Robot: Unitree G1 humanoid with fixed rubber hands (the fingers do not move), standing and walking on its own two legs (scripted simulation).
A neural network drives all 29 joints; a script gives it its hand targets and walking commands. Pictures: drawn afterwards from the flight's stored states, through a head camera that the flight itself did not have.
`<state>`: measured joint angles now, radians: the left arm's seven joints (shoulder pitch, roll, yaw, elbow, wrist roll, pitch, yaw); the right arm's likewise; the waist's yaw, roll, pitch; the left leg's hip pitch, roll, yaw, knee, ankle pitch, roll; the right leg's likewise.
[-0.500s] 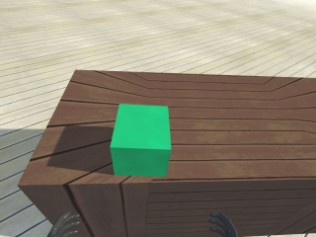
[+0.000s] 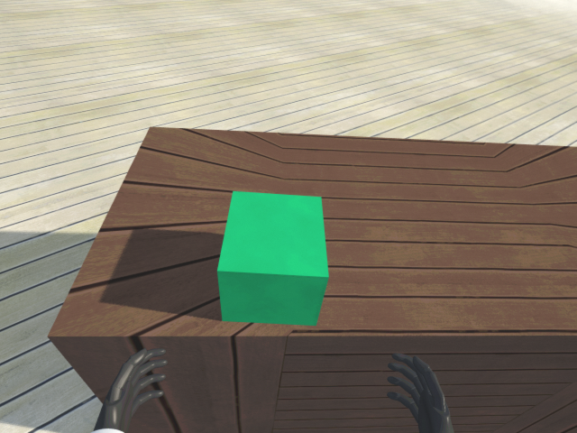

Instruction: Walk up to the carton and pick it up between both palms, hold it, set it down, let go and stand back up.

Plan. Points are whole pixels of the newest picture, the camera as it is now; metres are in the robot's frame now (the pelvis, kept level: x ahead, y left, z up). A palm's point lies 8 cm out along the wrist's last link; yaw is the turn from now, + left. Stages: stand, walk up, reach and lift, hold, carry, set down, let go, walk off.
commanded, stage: reach and lift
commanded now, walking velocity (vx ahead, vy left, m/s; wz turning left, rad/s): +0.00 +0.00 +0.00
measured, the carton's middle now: (273, 256) +0.45 +0.04 -0.02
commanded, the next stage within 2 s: none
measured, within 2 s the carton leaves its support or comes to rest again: neither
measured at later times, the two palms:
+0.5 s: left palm (139, 343) +0.24 +0.21 +0.02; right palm (419, 352) +0.25 -0.17 +0.03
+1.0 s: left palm (154, 271) +0.32 +0.21 +0.07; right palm (416, 283) +0.34 -0.17 +0.08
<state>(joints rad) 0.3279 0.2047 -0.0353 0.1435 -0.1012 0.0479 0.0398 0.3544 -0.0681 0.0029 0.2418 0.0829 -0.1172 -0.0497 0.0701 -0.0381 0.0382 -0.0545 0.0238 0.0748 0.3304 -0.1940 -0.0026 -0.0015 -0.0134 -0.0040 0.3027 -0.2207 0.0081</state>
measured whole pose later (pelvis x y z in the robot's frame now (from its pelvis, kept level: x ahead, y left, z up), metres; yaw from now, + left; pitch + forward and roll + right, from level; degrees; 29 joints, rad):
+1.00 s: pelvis +0.00 -0.01 +0.00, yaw +0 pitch +0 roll +0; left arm -0.28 0.20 0.14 0.20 -0.13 0.33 -0.02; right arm -0.29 -0.14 0.05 0.31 0.25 0.07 -0.21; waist 0.03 -0.03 0.04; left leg -0.17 0.05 0.07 0.36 -0.19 -0.02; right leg -0.12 0.01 -0.01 0.32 -0.21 0.00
